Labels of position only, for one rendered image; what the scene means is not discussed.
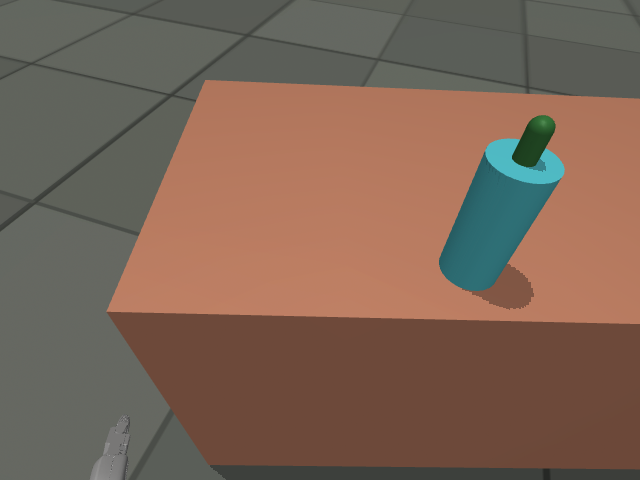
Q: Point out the bottle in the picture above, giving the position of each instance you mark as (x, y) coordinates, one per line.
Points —
(513, 182)

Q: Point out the left robot hand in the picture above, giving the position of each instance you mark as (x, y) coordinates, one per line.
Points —
(113, 465)

